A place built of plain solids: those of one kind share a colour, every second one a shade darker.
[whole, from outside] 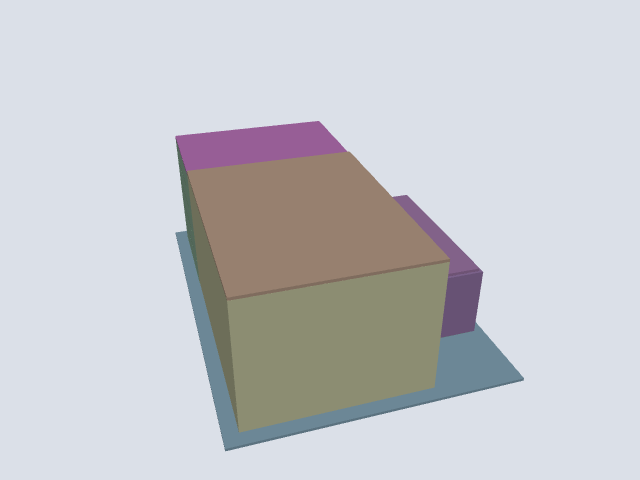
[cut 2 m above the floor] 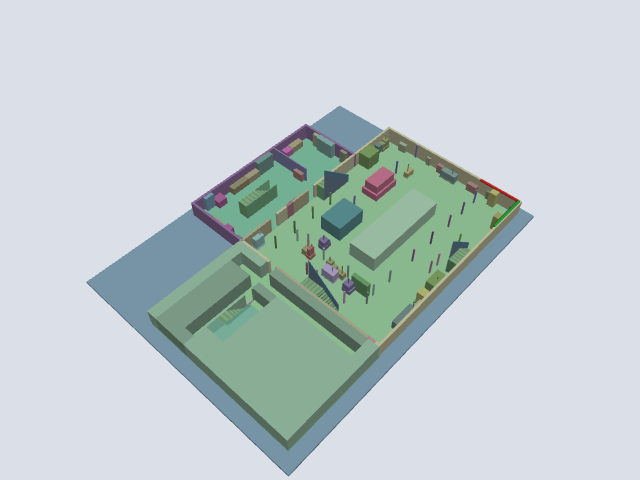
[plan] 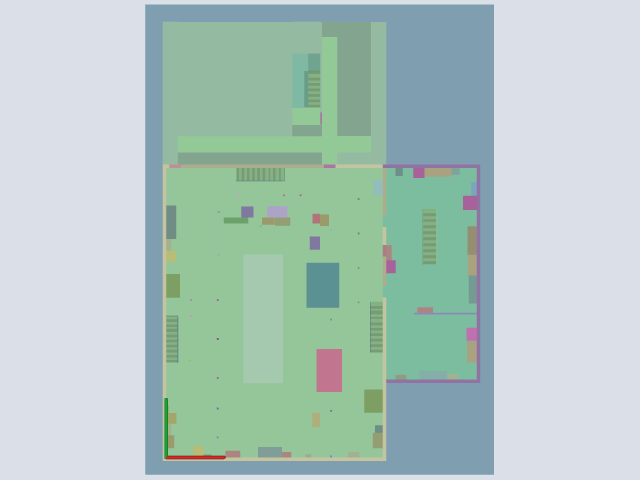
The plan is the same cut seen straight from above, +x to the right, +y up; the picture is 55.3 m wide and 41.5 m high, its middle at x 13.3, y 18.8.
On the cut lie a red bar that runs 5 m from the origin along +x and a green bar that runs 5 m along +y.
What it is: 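The inside of a sea-going cargo motor ship; the engine room, the machinery rooms along one side of it and the crew's accommodation across one end; there is no window anywhere; the ship lies still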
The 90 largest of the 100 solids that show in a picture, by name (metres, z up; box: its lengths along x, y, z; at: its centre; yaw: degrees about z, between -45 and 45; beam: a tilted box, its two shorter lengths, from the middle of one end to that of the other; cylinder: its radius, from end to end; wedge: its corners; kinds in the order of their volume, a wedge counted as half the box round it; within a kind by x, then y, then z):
{
 "wall_house_1": {"box": [0.42, 12.34, 2.59], "at": [-0.09, 31.49, 12.86]},
 "wall_house_2": {"box": [1.3, 12.34, 2.59], "at": [0.35, 31.49, 1.3]},
 "wall_house_3": {"box": [1.3, 12.34, 2.59], "at": [0.35, 31.49, 4.19]},
 "wall_house_4": {"box": [1.3, 12.34, 2.59], "at": [0.35, 31.49, 7.08]},
 "wall_house_5": {"box": [1.3, 12.34, 2.59], "at": [0.35, 31.49, 9.97]},
 "wall_house_6": {"box": [9.9, 9.88, 2.59], "at": [5.95, 32.72, 1.3]},
 "wall_house_7": {"box": [12.47, 1.04, 2.59], "at": [7.24, 25.84, 1.3]},
 "wall_house_8": {"box": [2.43, 0.97, 2.59], "at": [12.12, 28.26, 1.3]},
 "wall_house_9": {"box": [2.43, 2.74, 2.59], "at": [12.12, 36.29, 1.3]},
 "wall_house_10": {"box": [0.14, 7.82, 2.59], "at": [13.4, 33.75, 1.3]},
 "wall_house_11": {"box": [1.32, 1.3, 2.59], "at": [14.13, 37.01, 1.3]},
 "wall_house_12": {"box": [2.93, 1.04, 2.59], "at": [16.25, 25.84, 1.3]},
 "wall_house_13": {"box": [2.93, 9.88, 2.59], "at": [16.25, 32.72, 1.3]},
 "wall_house_14": {"box": [1.3, 12.34, 2.59], "at": [18.37, 31.49, 1.3]},
 "floor_site_1": {"box": [30.15, 40.66, 0.3], "at": [13.28, 18.83, -0.45]},
 "wall_bay_1": {"box": [0.3, 25.02, 14.46], "at": [-0.15, 12.51, 7.23]},
 "wall_bay_2": {"box": [12.37, 0.3, 14.46], "at": [7.45, 25.17, 7.23]},
 "wall_bay_3": {"box": [19.32, 0.3, 14.46], "at": [9.36, -0.15, 7.23]},
 "wall_bay_4": {"box": [4.39, 0.3, 14.46], "at": [16.82, 25.17, 7.23]},
 "wall_bay_5": {"box": [0.3, 13.83, 14.46], "at": [18.87, 6.91, 7.23]},
 "wall_bay_6": {"box": [0.3, 2.55, 14.46], "at": [18.87, 16.1, 7.23]},
 "wall_bay_7": {"box": [0.3, 1.56, 14.46], "at": [18.87, 19.15, 7.23]},
 "wall_bay_8": {"box": [0.3, 4.1, 14.46], "at": [18.87, 22.97, 7.23]},
 "roof_bay_1": {"box": [19.32, 25.62, 0.3], "at": [9.36, 12.51, 14.61]},
 "floor_bay_1": {"box": [18.72, 25.02, 0.3], "at": [9.36, 12.51, -0.15]},
 "engine_1": {"box": [3.42, 11.13, 2.82], "at": [8.39, 11.98, 1.41]},
 "wall_annex_1": {"box": [8.43, 0.3, 7.71], "at": [22.93, 6.58, 3.86]},
 "wall_annex_2": {"box": [8.43, 0.3, 7.71], "at": [22.93, 25.17, 3.86]},
 "wall_annex_3": {"box": [0.3, 18.29, 7.71], "at": [27.0, 15.88, 3.86]},
 "floor_house_1": {"box": [19.32, 12.64, 0.3], "at": [9.36, 31.34, -0.15]},
 "roof_house_1": {"box": [19.32, 12.34, 0.3], "at": [9.36, 31.49, 14.31]},
 "floor_annex_ground_1": {"box": [8.13, 18.29, 0.3], "at": [22.79, 15.88, -0.15]},
 "roof_annex_1": {"box": [8.13, 18.29, 0.3], "at": [22.79, 15.88, 7.86]},
 "boiler_1": {"box": [2.84, 3.9, 2.81], "at": [13.55, 14.88, 1.41]},
 "wall_trunk_plug_1": {"box": [1.05, 4.71, 2.59], "at": [11.42, 32.57, 1.3]},
 "wall_trunk_plug_2": {"box": [0.34, 1.5, 2.59], "at": [12.12, 34.17, 1.3]},
 "wall_trunk_plug_3": {"box": [1.05, 1.62, 2.59], "at": [12.81, 34.11, 1.3]},
 "generator_1": {"box": [2.23, 3.73, 0.9], "at": [14.1, 7.53, 0.45]},
 "generator_2": {"box": [1.79, 3.23, 1.72], "at": [14.1, 7.53, 1.76]},
 "wall_trunk_spine_1": {"box": [0.34, 3.18, 14.16], "at": [12.12, 31.83, 7.08]},
 "tank_1": {"box": [1.19, 2.05, 1.6], "at": [0.59, 14.84, 0.8]},
 "tank_2": {"box": [1.6, 2.0, 1.9], "at": [17.92, 4.87, 0.95]},
 "rack_1": {"box": [2.43, 0.75, 2.28], "at": [23.09, 7.1, 1.14]},
 "rack_2": {"box": [0.69, 2.42, 2.09], "at": [26.51, 14.52, 1.04]},
 "bench_1": {"box": [2.33, 0.76, 0.89], "at": [23.5, 24.64, 0.45]},
 "bench_2": {"box": [0.84, 1.88, 0.91], "at": [26.43, 9.14, 0.46]},
 "bench_3": {"box": [0.78, 1.81, 0.93], "at": [26.46, 16.63, 0.47]},
 "bench_4": {"box": [0.79, 2.46, 0.92], "at": [26.46, 18.76, 0.46]},
 "wall_stair_1": {"box": [0.1, 4.69, 6.31], "at": [22.17, 19.02, 3.1]},
 "wall_stair_2": {"box": [0.1, 4.69, 6.31], "at": [23.4, 19.02, 3.1]},
 "airbottle_1": {"box": [0.9, 0.93, 2.35], "at": [0.45, 3.37, 1.18]},
 "airbottle_2": {"box": [0.9, 0.95, 2.32], "at": [0.45, 17.38, 1.16]},
 "airbottle_3": {"box": [0.89, 0.96, 2.25], "at": [2.79, 0.48, 1.12]},
 "cooler_1": {"box": [0.87, 2.89, 1.14], "at": [0.43, 20.33, 0.57]},
 "cooler_2": {"box": [1.99, 0.79, 0.95], "at": [8.98, 0.45, 0.59]},
 "crate_1": {"box": [0.83, 1.11, 0.91], "at": [19.43, 16.48, 0.46]},
 "crate_2": {"box": [0.98, 0.85, 1.29], "at": [21.84, 24.6, 0.65]},
 "crate_3": {"box": [1.18, 1.23, 0.96], "at": [26.26, 22.01, 0.48]},
 "crate_4": {"box": [0.89, 1.14, 0.85], "at": [26.41, 10.65, 0.42]},
 "step_1": {"box": [0.31, 1.1, 2.49], "at": [8.71, 24.47, 1.19]},
 "step_2": {"box": [1.05, 0.32, 2.53], "at": [12.81, 32.99, 1.21]},
 "step_3": {"box": [1.05, 0.32, 3.7], "at": [18.19, 13.25, 1.8]},
 "wall_part_annex_ground_1": {"box": [5.45, 0.15, 3.56], "at": [24.13, 12.43, 1.78]},
 "cabinet_1": {"box": [0.47, 1.03, 1.2], "at": [0.23, 18.37, 0.6]},
 "cabinet_2": {"box": [1.02, 0.48, 1.11], "at": [16.21, 0.24, 0.56]},
 "cabinet_3": {"box": [0.94, 0.42, 1.77], "at": [20.29, 6.94, 0.89]},
 "cabinet_4": {"box": [0.96, 0.47, 1.87], "at": [24.79, 6.96, 0.94]},
 "starter_1": {"box": [2.11, 0.53, 2.02], "at": [6.04, 20.49, 1.01]},
 "chest_1": {"box": [1.27, 0.57, 1.03], "at": [5.76, 0.28, 0.52]},
 "chest_2": {"box": [0.49, 1.31, 1.01], "at": [19.26, 17.7, 0.51]},
 "chest_3": {"box": [1.38, 0.49, 1.12], "at": [22.39, 12.75, 0.56]},
 "hydrophore_1": {"box": [1.64, 0.93, 1.09], "at": [9.61, 21.23, 0.67]},
 "purifier_1": {"box": [1.07, 0.94, 0.51], "at": [7.01, 21.22, 0.25]},
 "purifier_2": {"box": [0.88, 0.88, 0.7], "at": [7.08, 21.22, 0.86]},
 "purifier_3": {"box": [0.83, 0.83, 0.76], "at": [12.86, 18.66, 0.92]},
 "floor_hdu_1": {"box": [0.99, 0.12, 3.61], "at": [0.49, 12.22, 1.75]},
 "floor_hdu_2": {"box": [1.06, 0.15, 3.61], "at": [18.19, 13.39, 1.75]},
 "floor_hdu_3": {"box": [1.13, 0.12, 3.61], "at": [22.79, 21.42, 1.75]},
 "rail_1": {"wedge": [[0.98, 8.17, 0.25], [0.98, 8.17, 1.16], [0.98, 12.16, 3.93], [0.98, 12.16, 4.84], [1.03, 8.17, 0.25], [1.03, 8.17, 1.16], [1.03, 12.16, 3.93], [1.03, 12.16, 4.84]]},
 "rail_2": {"wedge": [[6.05, 23.88, 0.25], [6.05, 23.88, 1.16], [6.05, 23.93, 0.25], [6.05, 23.93, 1.16], [10.15, 23.88, 3.95], [10.15, 23.88, 4.86], [10.15, 23.93, 3.95], [10.15, 23.93, 4.86]]},
 "rail_3": {"wedge": [[17.62, 9.05, 0.26], [17.62, 9.05, 1.1], [17.62, 13.35, 3.96], [17.62, 13.35, 4.8], [17.67, 9.05, 0.26], [17.67, 9.05, 1.1], [17.67, 13.35, 3.96], [17.67, 13.35, 4.8]]},
 "pump_1": {"box": [0.64, 1.06, 0.64], "at": [0.35, 1.36, 0.46]},
 "pump_2": {"box": [0.61, 1.2, 0.61], "at": [12.97, 3.23, 0.45]},
 "pump_3": {"box": [0.68, 0.94, 0.68], "at": [13.69, 20.5, 0.48]},
 "floor_wall_bay_door_1": {"box": [0.3, 1.0, 3.86], "at": [18.87, 17.87, 1.93]},
 "lockers_1": {"box": [0.48, 1.2, 1.94], "at": [26.61, 23.23, 0.97]},
 "heater_1": {"box": [0.62, 1.23, 1.35], "at": [18.33, 23.33, 0.79]},
 "bin_1": {"box": [0.67, 0.65, 1.1], "at": [18.39, 2.46, 0.55]},
 "bin_2": {"box": [0.72, 0.58, 1.06], "at": [25.02, 24.73, 0.53]},
 "compressor_1": {"box": [0.73, 0.71, 0.9], "at": [18.3, 1.2, 0.83]}
}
